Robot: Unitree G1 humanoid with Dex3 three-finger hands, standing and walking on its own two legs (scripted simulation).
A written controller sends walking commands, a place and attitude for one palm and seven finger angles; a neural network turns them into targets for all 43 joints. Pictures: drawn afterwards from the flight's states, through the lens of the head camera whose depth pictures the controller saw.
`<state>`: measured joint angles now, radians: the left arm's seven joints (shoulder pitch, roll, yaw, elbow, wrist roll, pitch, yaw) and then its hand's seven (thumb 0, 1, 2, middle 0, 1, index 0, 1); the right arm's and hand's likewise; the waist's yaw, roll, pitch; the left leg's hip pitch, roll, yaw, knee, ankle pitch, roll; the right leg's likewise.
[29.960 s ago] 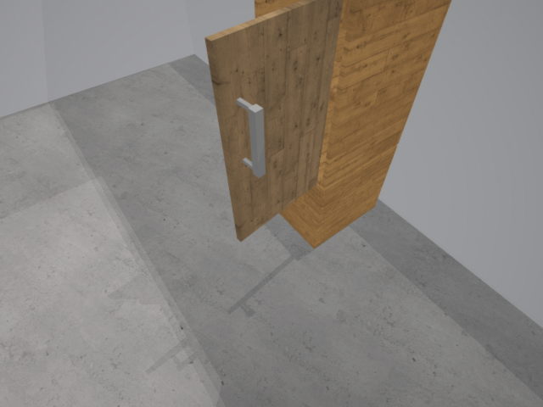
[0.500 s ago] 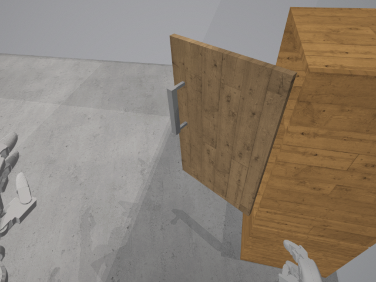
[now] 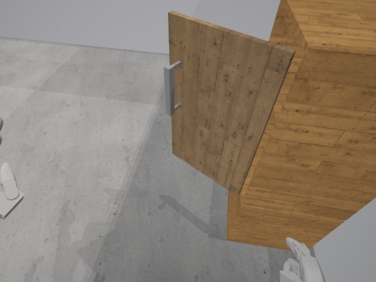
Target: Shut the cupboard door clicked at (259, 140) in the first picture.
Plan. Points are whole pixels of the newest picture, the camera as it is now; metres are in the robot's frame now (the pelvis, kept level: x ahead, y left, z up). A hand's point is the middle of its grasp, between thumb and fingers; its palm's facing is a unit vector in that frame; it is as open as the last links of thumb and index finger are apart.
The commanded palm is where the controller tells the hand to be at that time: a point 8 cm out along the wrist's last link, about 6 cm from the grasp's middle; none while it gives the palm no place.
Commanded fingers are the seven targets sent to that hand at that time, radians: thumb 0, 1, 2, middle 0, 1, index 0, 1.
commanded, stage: step back with the hand held close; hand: left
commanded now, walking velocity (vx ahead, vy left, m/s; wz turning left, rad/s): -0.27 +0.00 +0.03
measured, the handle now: (173, 89) +0.66 +0.08 +0.05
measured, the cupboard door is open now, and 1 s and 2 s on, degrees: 60 60 60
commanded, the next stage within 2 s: stop stepping back and stand still in 1.16 s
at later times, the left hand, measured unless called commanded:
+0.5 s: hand (2, 208) +0.18 +0.27 +0.18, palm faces +0.45 -0.75 -0.48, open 7.4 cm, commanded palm +0.11 +0.30 +0.19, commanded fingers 0.00 0.90 0.90 -0.20 -0.30 -0.20 -0.30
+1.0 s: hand out of the picture +0.10 +0.27 +0.18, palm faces +0.46 -0.74 -0.49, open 7.4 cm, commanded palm +0.02 +0.30 +0.19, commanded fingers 0.00 0.90 0.90 -0.20 -0.30 -0.20 -0.30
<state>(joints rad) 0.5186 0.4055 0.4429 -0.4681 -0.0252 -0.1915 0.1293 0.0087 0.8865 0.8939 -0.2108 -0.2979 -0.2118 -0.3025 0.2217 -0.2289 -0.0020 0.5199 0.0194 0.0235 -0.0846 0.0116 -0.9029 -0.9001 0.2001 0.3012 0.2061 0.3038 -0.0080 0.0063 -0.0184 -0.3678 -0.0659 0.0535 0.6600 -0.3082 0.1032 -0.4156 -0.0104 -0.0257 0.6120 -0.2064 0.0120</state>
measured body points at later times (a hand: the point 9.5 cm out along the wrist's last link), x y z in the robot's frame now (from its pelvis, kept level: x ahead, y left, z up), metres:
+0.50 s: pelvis -0.03 +0.00 -0.01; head -0.01 +0.03 +0.44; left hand +0.15 +0.31 +0.21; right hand +0.13 -0.25 -0.08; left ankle +0.03 +0.05 -0.72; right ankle +0.04 -0.14 -0.72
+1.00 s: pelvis -0.09 -0.01 +0.00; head -0.08 +0.02 +0.45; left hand +0.07 +0.31 +0.21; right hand +0.08 -0.26 -0.06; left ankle -0.05 +0.10 -0.72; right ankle -0.02 -0.15 -0.72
